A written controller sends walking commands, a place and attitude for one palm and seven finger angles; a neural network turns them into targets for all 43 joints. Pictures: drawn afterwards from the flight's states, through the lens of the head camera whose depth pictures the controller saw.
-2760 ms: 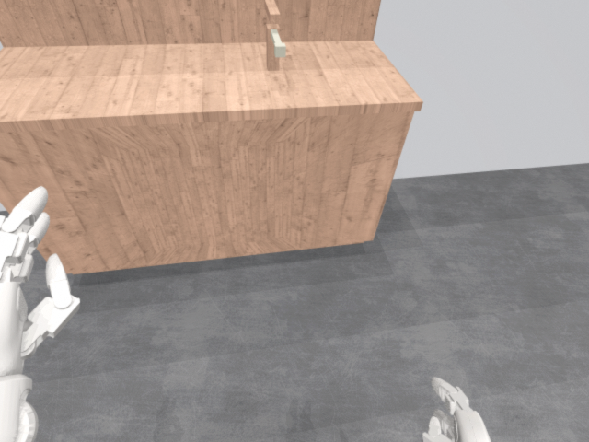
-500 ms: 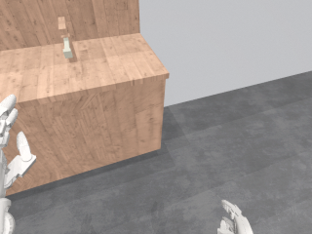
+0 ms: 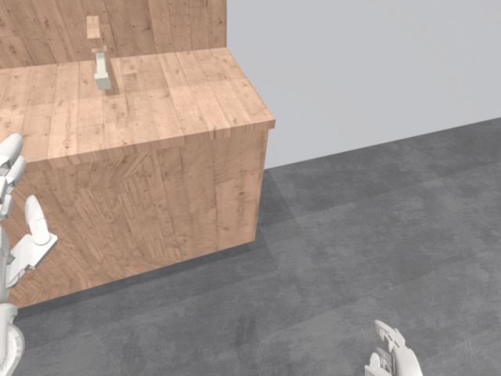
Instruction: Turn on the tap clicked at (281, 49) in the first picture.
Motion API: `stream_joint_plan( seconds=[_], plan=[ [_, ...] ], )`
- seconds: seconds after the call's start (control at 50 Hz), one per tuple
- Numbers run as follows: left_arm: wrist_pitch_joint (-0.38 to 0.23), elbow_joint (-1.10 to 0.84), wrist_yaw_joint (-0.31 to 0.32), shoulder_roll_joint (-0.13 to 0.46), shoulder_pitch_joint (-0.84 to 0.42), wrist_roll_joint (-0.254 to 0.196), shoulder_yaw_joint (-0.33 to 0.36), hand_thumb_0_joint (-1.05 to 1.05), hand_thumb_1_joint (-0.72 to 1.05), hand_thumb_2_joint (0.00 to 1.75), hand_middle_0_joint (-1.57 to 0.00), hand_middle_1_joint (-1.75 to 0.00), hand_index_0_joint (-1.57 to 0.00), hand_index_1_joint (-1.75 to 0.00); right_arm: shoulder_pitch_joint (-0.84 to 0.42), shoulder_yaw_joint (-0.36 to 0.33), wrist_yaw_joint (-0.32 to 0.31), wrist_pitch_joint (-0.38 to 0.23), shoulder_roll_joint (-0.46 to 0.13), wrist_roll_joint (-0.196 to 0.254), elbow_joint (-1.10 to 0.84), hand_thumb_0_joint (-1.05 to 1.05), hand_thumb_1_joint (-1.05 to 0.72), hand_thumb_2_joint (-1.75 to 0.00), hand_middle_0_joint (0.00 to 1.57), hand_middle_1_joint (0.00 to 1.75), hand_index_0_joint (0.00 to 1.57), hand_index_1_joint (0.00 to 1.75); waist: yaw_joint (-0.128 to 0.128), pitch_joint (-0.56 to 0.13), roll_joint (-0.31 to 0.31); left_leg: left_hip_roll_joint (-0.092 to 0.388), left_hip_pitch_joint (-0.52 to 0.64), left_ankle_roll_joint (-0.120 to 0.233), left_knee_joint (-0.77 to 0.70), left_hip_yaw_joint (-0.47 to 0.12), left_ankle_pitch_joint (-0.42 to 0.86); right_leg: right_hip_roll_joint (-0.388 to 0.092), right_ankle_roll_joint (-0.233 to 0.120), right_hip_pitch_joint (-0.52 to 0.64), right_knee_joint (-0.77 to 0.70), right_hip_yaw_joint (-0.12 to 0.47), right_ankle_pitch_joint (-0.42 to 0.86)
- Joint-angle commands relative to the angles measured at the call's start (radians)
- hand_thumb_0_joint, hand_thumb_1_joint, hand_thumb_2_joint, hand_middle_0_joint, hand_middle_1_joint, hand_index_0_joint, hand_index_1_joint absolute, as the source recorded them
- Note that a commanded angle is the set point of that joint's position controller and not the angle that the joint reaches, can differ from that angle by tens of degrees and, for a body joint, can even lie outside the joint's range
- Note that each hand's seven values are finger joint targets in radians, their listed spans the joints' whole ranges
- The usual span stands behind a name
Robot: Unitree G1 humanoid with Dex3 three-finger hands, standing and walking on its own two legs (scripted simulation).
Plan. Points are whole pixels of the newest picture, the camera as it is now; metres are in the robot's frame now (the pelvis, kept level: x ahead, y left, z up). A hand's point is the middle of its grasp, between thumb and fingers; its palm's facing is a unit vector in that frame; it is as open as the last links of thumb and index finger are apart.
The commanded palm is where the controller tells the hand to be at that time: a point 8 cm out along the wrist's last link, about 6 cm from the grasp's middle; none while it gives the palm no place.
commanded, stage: take the last steps up to it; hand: left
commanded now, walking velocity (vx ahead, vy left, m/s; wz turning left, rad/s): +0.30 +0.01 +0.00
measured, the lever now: (102, 81) +0.69 +0.38 +0.09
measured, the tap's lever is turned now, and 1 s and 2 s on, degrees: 0 0 0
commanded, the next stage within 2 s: come to a stop and stand still in 1.18 s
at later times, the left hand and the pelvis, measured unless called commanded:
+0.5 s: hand (134, 182) +0.31 +0.18 +0.18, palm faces +0.38 -0.81 -0.45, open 7.4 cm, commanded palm +0.25 +0.23 +0.18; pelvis +0.10 -0.05 +0.01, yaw +1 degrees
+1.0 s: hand (155, 132) +0.41 +0.17 +0.18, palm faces +0.44 -0.76 -0.48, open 7.4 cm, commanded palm +0.36 +0.22 +0.18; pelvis +0.21 -0.07 -0.01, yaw +2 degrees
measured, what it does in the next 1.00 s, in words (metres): walks ahead: right foot, then left foot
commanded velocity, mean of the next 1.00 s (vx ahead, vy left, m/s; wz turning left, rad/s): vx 0.26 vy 0.06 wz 0.05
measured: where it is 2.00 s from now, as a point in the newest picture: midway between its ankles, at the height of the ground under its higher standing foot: outside the picture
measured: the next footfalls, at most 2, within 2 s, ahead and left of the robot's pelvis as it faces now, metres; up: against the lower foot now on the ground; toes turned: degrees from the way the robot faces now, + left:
right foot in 0.24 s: +0.13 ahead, -0.13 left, +0.00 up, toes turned -9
left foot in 0.66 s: +0.23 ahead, +0.09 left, +0.00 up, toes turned +9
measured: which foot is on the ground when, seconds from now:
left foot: down 0.00-0.26, up 0.28-0.64, down 0.66-0.98, up 1.00-1.00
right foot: up 0.00-0.22, down 0.24-0.66, up 0.68-0.94, down 0.96-1.00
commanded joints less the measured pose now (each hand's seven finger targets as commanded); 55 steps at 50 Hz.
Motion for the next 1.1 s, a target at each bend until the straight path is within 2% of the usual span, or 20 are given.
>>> stream_joint_plan(
  seconds=[0.0, 0.18, 0.2, 0.24, 0.26, 0.32, 0.4, 0.5, 0.6, 0.62, 0.64, 0.66, 0.7, 0.8, 0.9, 0.92, 0.96, 0.98, 1.02, 1.08],
  plan=[
    [-0.075, -0.303, 0.004, 0.14, 0.002, -0.004, 0.089, 0.0, 0.9, 0.9, -0.2, -0.3, -0.2, -0.3, -0.056, -0.044, 0.013, -0.075, -0.133, 0.01, -0.129, 0.0, -0.9, -0.9, 0.2, 0.3, 0.2, 0.3, 0.011, -0.082, 0.26, 0.249, 0.154, 0.165, -0.274, -0.262, 0.126, -0.04, 0.012, -0.202, 0.006, 0.011, 0.111],
    [-0.05, -0.136, -0.001, 0.145, 0.0, -0.011, 0.117, 0.0, 0.9, 0.9, -0.2, -0.3, -0.2, -0.3, -0.074, -0.029, -0.004, -0.064, -0.127, 0.004, -0.129, 0.0, -0.9, -0.9, 0.2, 0.3, 0.2, 0.3, 0.019, -0.106, 0.17, 0.197, -0.006, 0.081, -0.117, -0.107, -0.051, 0.033, 0.022, 0.203, -0.54, -0.125, 0.207],
    [-0.046, -0.136, 0.001, 0.143, -0.024, -0.005, 0.106, 0.0, 0.9, 0.9, -0.2, -0.3, -0.2, -0.3, -0.072, -0.03, -0.004, -0.059, -0.119, 0.007, -0.126, 0.0, -0.9, -0.9, 0.2, 0.3, 0.2, 0.3, 0.022, -0.129, 0.083, 0.146, -0.053, 0.058, 0.031, -0.065, -0.087, 0.007, 0.004, 0.29, -0.61, -0.073, 0.21],
    [-0.032, -0.132, 0.003, 0.193, -0.065, 0.001, 0.116, 0.0, 0.9, 0.9, -0.2, -0.3, -0.2, -0.3, -0.12, -0.018, -0.001, -0.057, -0.09, 0.009, -0.152, 0.0, -0.9, -0.9, 0.2, 0.3, 0.2, 0.3, 0.04, -0.108, -0.313, -0.047, -0.412, -0.01, 0.555, -0.036, -0.332, -0.361, -0.182, 0.4, -0.806, 0.579, 0.176],
    [-0.041, -0.151, 0.003, 0.204, -0.113, -0.005, 0.128, 0.0, 0.9, 0.9, -0.2, -0.3, -0.2, -0.3, -0.119, -0.022, 0.003, -0.064, -0.113, -0.001, -0.131, 0.0, -0.9, -0.9, 0.2, 0.3, 0.2, 0.3, 0.033, -0.097, -0.211, -0.013, -0.43, -0.021, 0.679, -0.154, -0.266, -0.405, -0.2, 0.353, -0.835, 0.594, 0.141],
    [-0.071, -0.209, -0.012, 0.21, -0.113, 0.001, 0.132, 0.0, 0.9, 0.9, -0.2, -0.3, -0.2, -0.3, -0.118, -0.023, 0.016, -0.04, -0.117, 0.001, -0.099, 0.0, -0.9, -0.9, 0.2, 0.3, 0.2, 0.3, 0.017, -0.08, -0.045, 0.041, -0.398, -0.048, 0.695, -0.174, -0.115, -0.322, -0.186, 0.285, -0.793, 0.364, 0.234],
    [-0.091, -0.224, -0.004, 0.191, -0.031, -0.002, 0.142, 0.0, 0.9, 0.9, -0.2, -0.3, -0.2, -0.3, -0.113, -0.023, 0.013, -0.024, -0.112, -0.003, -0.114, 0.0, -0.9, -0.9, 0.2, 0.3, 0.2, 0.3, 0.011, -0.097, -0.054, 0.04, -0.309, -0.045, 0.459, -0.105, -0.036, -0.263, -0.153, 0.28, -0.772, 0.13, 0.488],
    [-0.085, -0.256, 0.02, 0.178, 0.088, -0.018, 0.167, 0.0, 0.9, 0.9, -0.2, -0.3, -0.2, -0.3, -0.09, -0.036, 0.012, -0.03, -0.098, -0.006, -0.17, 0.0, -0.9, -0.9, 0.2, 0.3, 0.2, 0.3, 0.05, -0.153, -0.05, -0.004, -0.202, -0.026, 0.118, -0.002, -0.037, -0.249, -0.168, 0.391, -0.708, 0.126, 0.591],
    [-0.076, -0.24, 0.029, 0.157, 0.015, -0.021, 0.128, 0.0, 0.9, 0.9, -0.2, -0.3, -0.2, -0.3, -0.046, -0.049, -0.002, -0.023, -0.12, 0.0, -0.175, 0.0, -0.9, -0.9, 0.2, 0.3, 0.2, 0.3, 0.01, -0.154, 0.008, -0.019, 0.1, -0.007, -0.113, 0.014, 0.095, -0.165, -0.089, 0.247, -0.53, 0.063, 0.416],
    [-0.076, -0.238, 0.025, 0.143, -0.008, -0.022, 0.104, 0.0, 0.9, 0.9, -0.2, -0.3, -0.2, -0.3, -0.039, -0.058, -0.007, -0.023, -0.145, 0.007, -0.176, 0.0, -0.9, -0.9, 0.2, 0.3, 0.2, 0.3, -0.006, -0.153, 0.129, 0.066, 0.204, 0.042, -0.16, -0.127, 0.101, -0.117, -0.053, 0.124, -0.369, 0.026, 0.357],
    [-0.081, -0.241, 0.025, 0.142, -0.023, -0.026, 0.106, 0.0, 0.9, 0.9, -0.2, -0.3, -0.2, -0.3, -0.047, -0.056, -0.004, -0.021, -0.155, 0.011, -0.18, 0.0, -0.9, -0.9, 0.2, 0.3, 0.2, 0.3, -0.001, -0.166, 0.295, 0.252, 0.333, 0.144, -0.184, -0.405, 0.247, -0.008, -0.005, -0.075, -0.169, -0.039, 0.084],
    [-0.085, -0.214, 0.022, 0.155, -0.047, -0.018, 0.101, 0.0, 0.9, 0.9, -0.2, -0.3, -0.2, -0.3, -0.055, -0.046, 0.003, -0.026, -0.139, 0.014, -0.191, 0.0, -0.9, -0.9, 0.2, 0.3, 0.2, 0.3, 0.006, -0.139, 0.288, 0.343, 0.328, 0.217, -0.233, -0.557, 0.334, 0.027, -0.005, -0.186, -0.002, 0.003, -0.134],
    [-0.073, -0.173, 0.006, 0.179, -0.079, -0.011, 0.101, 0.0, 0.9, 0.9, -0.2, -0.3, -0.2, -0.3, -0.074, -0.031, 0.0, -0.031, -0.129, 0.0, -0.158, 0.0, -0.9, -0.9, 0.2, 0.3, 0.2, 0.3, 0.001, -0.059, 0.246, 0.352, 0.176, 0.243, -0.274, -0.539, 0.187, -0.037, 0.0, -0.234, 0.095, 0.068, -0.081],
    [-0.071, -0.303, -0.002, 0.142, 0.007, -0.015, 0.09, 0.0, 0.9, 0.9, -0.2, -0.3, -0.2, -0.3, -0.064, -0.038, 0.017, -0.062, -0.134, 0.009, -0.144, 0.0, -0.9, -0.9, 0.2, 0.3, 0.2, 0.3, 0.022, -0.103, 0.284, 0.205, 0.077, 0.153, -0.225, -0.194, 0.248, -0.023, 0.013, -0.042, -0.185, -0.026, 0.103],
    [-0.062, -0.218, 0.007, 0.152, 0.006, -0.013, 0.126, 0.0, 0.9, 0.9, -0.2, -0.3, -0.2, -0.3, -0.074, -0.025, 0.012, -0.066, -0.124, 0.006, -0.131, 0.0, -0.9, -0.9, 0.2, 0.3, 0.2, 0.3, 0.024, -0.118, 0.211, 0.164, -0.038, 0.076, -0.096, -0.114, 0.038, 0.03, 0.023, 0.223, -0.511, -0.112, 0.212],
    [-0.058, -0.197, 0.007, 0.166, -0.009, -0.009, 0.134, 0.0, 0.9, 0.9, -0.2, -0.3, -0.2, -0.3, -0.076, -0.025, 0.008, -0.06, -0.117, 0.007, -0.132, 0.0, -0.9, -0.9, 0.2, 0.3, 0.2, 0.3, 0.023, -0.128, 0.125, 0.127, -0.077, 0.048, 0.001, -0.082, -0.049, 0.0, 0.007, 0.279, -0.582, -0.06, 0.231],
    [-0.046, -0.138, 0.009, 0.208, -0.028, -0.006, 0.158, 0.0, 0.9, 0.9, -0.2, -0.3, -0.2, -0.3, -0.09, -0.018, 0.008, -0.046, -0.086, 0.005, -0.141, 0.0, -0.9, -0.9, 0.2, 0.3, 0.2, 0.3, 0.025, -0.113, -0.293, -0.055, -0.351, -0.023, 0.461, -0.027, -0.314, -0.34, -0.157, 0.361, -0.782, 0.521, 0.262],
    [-0.047, -0.138, 0.007, 0.212, -0.077, -0.012, 0.162, 0.0, 0.9, 0.9, -0.2, -0.3, -0.2, -0.3, -0.11, -0.021, 0.01, -0.05, -0.102, -0.001, -0.131, 0.0, -0.9, -0.9, 0.2, 0.3, 0.2, 0.3, 0.03, -0.099, -0.24, -0.025, -0.372, -0.03, 0.608, -0.132, -0.288, -0.404, -0.191, 0.311, -0.818, 0.563, 0.243],
    [-0.053, -0.114, -0.006, 0.19, -0.067, -0.017, 0.148, 0.0, 0.9, 0.9, -0.2, -0.3, -0.2, -0.3, -0.1, -0.025, 0.018, -0.038, -0.106, 0.006, -0.107, 0.0, -0.9, -0.9, 0.2, 0.3, 0.2, 0.3, 0.014, -0.084, -0.154, 0.008, -0.386, -0.044, 0.664, -0.177, -0.191, -0.356, -0.193, 0.299, -0.787, 0.479, 0.296],
    [-0.081, -0.126, -0.009, 0.162, -0.003, -0.004, 0.128, 0.0, 0.9, 0.9, -0.2, -0.3, -0.2, -0.3, -0.114, -0.008, 0.017, -0.014, -0.099, -0.001, -0.101, 0.0, -0.9, -0.9, 0.2, 0.3, 0.2, 0.3, 0.01, -0.101, -0.072, 0.013, -0.303, -0.048, 0.524, -0.127, -0.107, -0.27, -0.149, 0.277, -0.723, 0.182, 0.622]
  ],
)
